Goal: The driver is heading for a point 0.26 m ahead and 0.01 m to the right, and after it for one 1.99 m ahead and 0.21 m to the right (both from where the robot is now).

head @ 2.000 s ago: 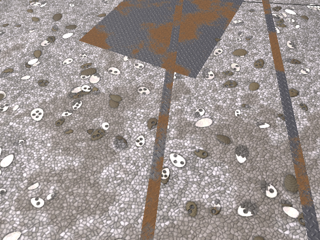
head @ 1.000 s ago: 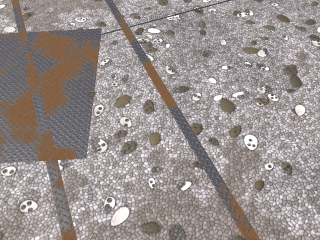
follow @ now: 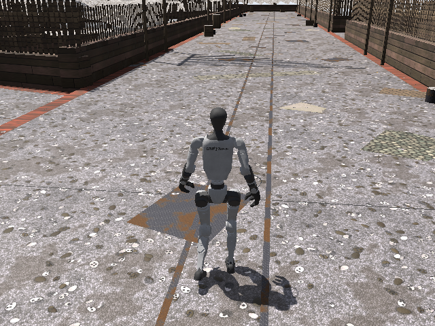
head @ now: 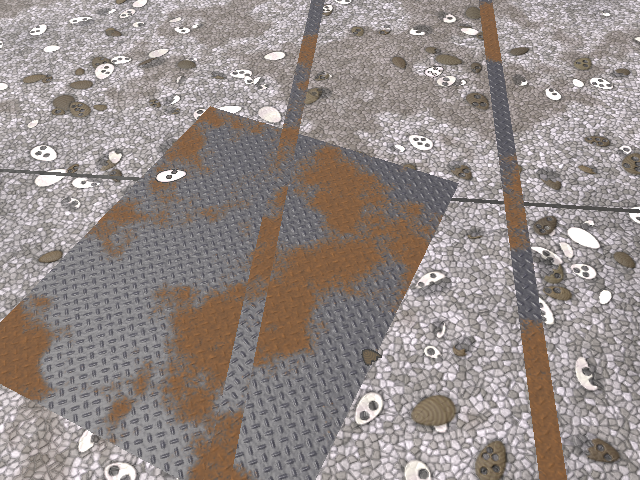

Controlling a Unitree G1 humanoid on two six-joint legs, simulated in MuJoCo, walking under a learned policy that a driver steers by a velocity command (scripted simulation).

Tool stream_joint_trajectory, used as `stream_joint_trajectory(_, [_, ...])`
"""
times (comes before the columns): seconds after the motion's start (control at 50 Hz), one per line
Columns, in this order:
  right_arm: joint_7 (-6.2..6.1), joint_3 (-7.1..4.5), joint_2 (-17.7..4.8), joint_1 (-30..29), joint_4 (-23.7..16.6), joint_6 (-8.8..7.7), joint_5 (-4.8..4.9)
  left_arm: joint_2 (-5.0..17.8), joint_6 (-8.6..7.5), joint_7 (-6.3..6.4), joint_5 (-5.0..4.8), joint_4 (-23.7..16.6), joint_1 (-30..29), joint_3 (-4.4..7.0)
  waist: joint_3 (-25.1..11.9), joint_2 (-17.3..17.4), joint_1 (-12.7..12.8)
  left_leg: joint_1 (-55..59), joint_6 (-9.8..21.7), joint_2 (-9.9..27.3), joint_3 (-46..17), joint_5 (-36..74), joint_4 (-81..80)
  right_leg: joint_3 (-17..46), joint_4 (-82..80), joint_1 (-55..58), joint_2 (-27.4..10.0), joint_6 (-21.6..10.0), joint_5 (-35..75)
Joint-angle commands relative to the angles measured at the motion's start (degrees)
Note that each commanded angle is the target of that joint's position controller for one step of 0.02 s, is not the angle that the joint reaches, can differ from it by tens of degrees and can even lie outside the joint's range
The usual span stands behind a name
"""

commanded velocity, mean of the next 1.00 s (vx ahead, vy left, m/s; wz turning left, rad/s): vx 0.50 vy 0.00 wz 0.05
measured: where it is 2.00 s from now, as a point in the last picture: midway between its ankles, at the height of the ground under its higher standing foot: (319, 264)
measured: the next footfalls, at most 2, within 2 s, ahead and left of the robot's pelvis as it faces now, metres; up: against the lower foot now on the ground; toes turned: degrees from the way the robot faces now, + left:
left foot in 0.44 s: +0.38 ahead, +0.15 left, +0.00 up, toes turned +2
right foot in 0.96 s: +0.67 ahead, -0.09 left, +0.00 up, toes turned -1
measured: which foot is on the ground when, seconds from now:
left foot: up 0.00-0.42, down 0.44-0.98, up 1.00-1.00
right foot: down 0.00-0.44, up 0.46-0.94, down 0.96-1.00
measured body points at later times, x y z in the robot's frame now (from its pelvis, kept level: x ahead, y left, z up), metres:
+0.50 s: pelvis +0.26 +0.05 +0.00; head +0.29 +0.06 +0.45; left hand +0.25 +0.33 -0.14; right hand +0.49 -0.18 -0.07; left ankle +0.34 +0.15 -0.73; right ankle +0.10 -0.10 -0.66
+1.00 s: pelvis +0.52 +0.01 +0.00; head +0.56 +0.00 +0.44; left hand +0.74 +0.25 -0.08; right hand +0.53 -0.28 -0.14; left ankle +0.35 +0.15 -0.70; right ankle +0.63 -0.09 -0.73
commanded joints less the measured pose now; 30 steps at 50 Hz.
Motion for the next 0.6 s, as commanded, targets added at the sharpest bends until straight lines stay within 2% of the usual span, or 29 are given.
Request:
stream_joint_trajectory(0.02, [0.12,-1.33,-6.7,-6.2,-6.9,-1.82,-1.10,6.5,0.68,0.27,0.14,-0.6,8.0,1.84,-0.4,-3.8,4.5,-26.8,-0.4,7.2,1.0,6.1,8.1,27.2,-16.2,22.8,-18.7,-11.0,-7.8])
stream_joint_trajectory(0.04, [0.35,-1.43,-6.0,-5.9,-7.0,-1.88,-1.28,5.6,0.57,0.33,0.55,-0.6,7.1,1.35,-0.2,-5.3,3.0,-23.8,-0.4,9.0,1.6,8.2,5.2,23.6,-17.3,19.6,-16.8,-10.3,-2.9])
stream_joint_trajectory(0.06, [0.52,-1.30,-5.1,-4.9,-6.7,-1.77,-1.03,5.1,0.51,0.27,0.48,-0.4,6.9,1.16,-0.4,-6.7,2.2,-21.8,-0.7,9.5,2.4,9.1,3.1,21.0,-18.3,18.0,-15.3,-10.2,0.2])
stream_joint_trajectory(0.1, [0.62,-0.87,-3.4,-4.6,-6.5,-1.49,-1.00,6.0,0.30,0.33,-0.15,0.6,7.9,1.31,-0.6,-7.4,1.8,-21.3,-1.4,10.1,4.1,9.6,-1.0,17.3,-19.6,16.7,-14.8,-11.0,5.9])
stream_joint_trajectory(0.16, [0.59,-0.08,-1.9,-9.7,-8.0,-1.66,-1.36,8.5,0.67,0.81,-0.52,2.0,9.4,1.89,0.3,-6.0,3.0,-22.6,-2.6,10.8,5.5,16.1,-10.9,13.1,-21.5,16.6,-14.8,-11.3,11.0])
stream_joint_trajectory(0.24, [1.27,0.37,-1.1,-16.5,-9.0,-2.22,-0.91,9.5,1.47,1.04,-1.14,4.0,12.2,1.82,1.4,-6.1,5.5,-18.8,-2.9,9.4,7.4,27.1,-23.9,7.8,-21.3,16.8,-12.9,-9.3,12.2])
stream_joint_trajectory(0.3, [2.05,0.29,-1.4,-21.0,-10.4,-2.56,-0.35,9.9,2.15,1.00,-1.40,5.7,15.2,1.73,2.6,-6.3,7.0,-17.4,-2.4,8.1,8.1,28.5,-28.7,7.9,-20.1,19.2,-14.4,-8.8,11.7])
stream_joint_trajectory(0.34, [2.65,0.09,-1.9,-22.8,-11.4,-2.86,-0.19,10.5,2.75,1.13,-1.51,6.5,16.0,1.85,3.3,-6.6,6.9,-17.5,-1.1,7.6,8.2,25.6,-31.1,8.7,-18.5,22.4,-16.1,-8.3,13.1])
stream_joint_trajectory(0.38, [2.98,-0.43,-3.2,-21.1,-11.4,-3.14,-0.31,11.5,3.37,1.45,-1.56,6.9,15.4,2.18,2.5,-7.3,4.9,-13.7,0.6,6.6,8.8,22.1,-33.5,8.7,-15.3,24.7,-17.1,-7.2,19.1])
stream_joint_trajectory(0.4, [2.84,-1.12,-4.4,-16.9,-10.2,-3.22,-0.59,12.0,3.62,1.63,-1.66,6.8,14.2,2.28,0.1,-7.2,2.0,-7.0,1.8,5.1,10.2,22.2,-35.5,7.1,-10.6,24.4,-16.0,-6.2,27.5])
stream_joint_trajectory(0.42, [2.38,-2.41,-6.8,-9.1,-7.8,-3.12,-0.95,11.2,3.73,1.76,-1.51,6.6,13.9,1.92,-5.0,-6.1,-1.6,4.7,3.5,4.5,10.7,23.4,-36.3,4.7,-1.5,21.7,-13.3,-4.8,33.2])
stream_joint_trajectory(0.44, [1.68,-3.65,-10.9,1.8,-5.9,-2.91,-1.69,8.7,3.49,1.93,-0.24,4.9,13.0,0.76,-13.5,-1.2,-6.1,22.1,7.4,14.0,0.6,26.1,-33.8,2.2,14.9,10.9,-10.4,-2.6,21.7])
stream_joint_trajectory(0.46, [1.77,-4.52,-15.5,5.0,-4.8,-2.51,-1.90,2.1,2.28,1.63,-0.17,3.8,19.8,-1.32,-20.4,14.4,-3.1,40.4,16.4,26.9,-25.1,16.1,-38.5,0.5,35.1,-12.0,-0.7,1.2,-15.1])
stream_joint_trajectory(0.48, [1.83,-3.23,-10.1,6.1,-4.6,-2.27,-1.14,7.2,1.28,1.25,-1.16,4.7,17.3,-0.21,-20.2,10.9,-5.2,39.6,16.2,27.0,-31.9,8.4,-43.3,7.1,42.4,-19.1,-2.4,0.9,-23.2])
stream_joint_trajectory(0.5, [1.75,-2.39,-8.3,2.2,-4.7,-2.29,-0.97,9.9,0.74,0.95,-2.28,3.0,12.1,0.65,-11.5,7.6,-4.6,32.5,13.9,25.0,-23.8,9.8,-44.5,6.4,43.5,-22.6,-5.1,0.5,-18.7])
stream_joint_trajectory(0.52, [1.80,-1.93,-7.2,-1.4,-5.1,-2.26,-1.18,9.3,0.64,1.05,-1.99,2.4,8.9,0.50,-7.0,3.4,-3.0,24.7,12.6,22.4,-17.3,15.0,-45.6,4.8,41.2,-21.0,-7.5,0.6,-13.7])
stream_joint_trajectory(0.54, [2.08,-1.55,-6.0,-4.2,-5.1,-2.33,-1.55,8.8,0.83,1.14,-1.02,2.1,7.5,0.66,-3.6,1.6,-1.3,18.0,12.1,20.4,-13.1,20.2,-47.4,4.3,37.9,-18.9,-8.9,1.1,-10.7])
stream_joint_trajectory(0.56, [2.23,-1.18,-4.9,-5.8,-5.2,-2.62,-1.94,8.2,1.40,1.13,-0.69,2.3,8.5,0.82,-2.8,2.7,0.7,13.5,11.7,18.8,-10.1,23.4,-49.2,4.8,35.8,-15.4,-10.2,1.4,-8.6])
stream_joint_trajectory(0.6, [2.38,-1.34,-4.9,-6.5,-4.4,-3.32,-1.53,5.9,2.62,1.20,-0.68,3.0,10.2,0.48,-2.2,3.4,2.5,8.8,12.3,17.7,-6.5,26.5,-52.0,4.2,32.9,-12.0,-10.6,2.3,-6.8])
Over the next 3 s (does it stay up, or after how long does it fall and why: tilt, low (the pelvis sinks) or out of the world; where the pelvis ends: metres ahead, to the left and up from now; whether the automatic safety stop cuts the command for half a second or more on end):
stays up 1.61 -0.13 0.01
